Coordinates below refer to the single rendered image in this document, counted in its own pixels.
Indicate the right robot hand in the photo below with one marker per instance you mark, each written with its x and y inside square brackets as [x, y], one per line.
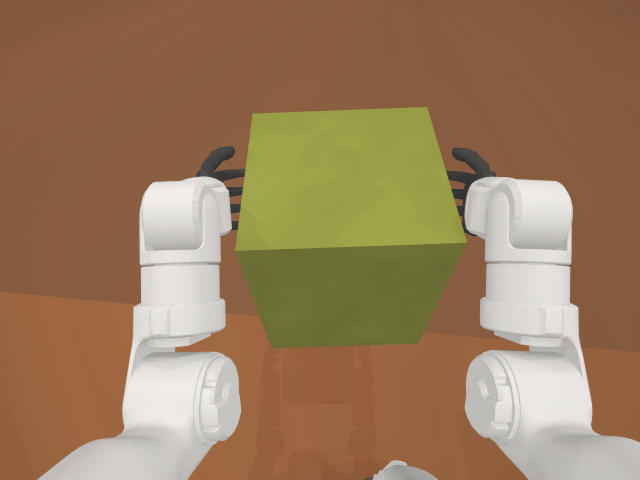
[479, 165]

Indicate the robot right shin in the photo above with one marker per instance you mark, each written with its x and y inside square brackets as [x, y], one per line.
[394, 463]

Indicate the left robot hand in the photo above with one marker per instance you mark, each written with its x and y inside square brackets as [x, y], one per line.
[210, 165]

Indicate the right robot upper arm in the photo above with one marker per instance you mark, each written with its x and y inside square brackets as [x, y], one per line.
[535, 406]

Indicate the left robot forearm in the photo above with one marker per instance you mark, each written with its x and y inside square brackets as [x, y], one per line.
[180, 227]

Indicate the carton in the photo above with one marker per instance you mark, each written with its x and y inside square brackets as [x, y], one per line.
[348, 230]

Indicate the right robot forearm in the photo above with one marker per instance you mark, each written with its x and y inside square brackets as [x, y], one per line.
[527, 228]

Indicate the left robot upper arm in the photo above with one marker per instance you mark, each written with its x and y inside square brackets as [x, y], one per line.
[177, 405]

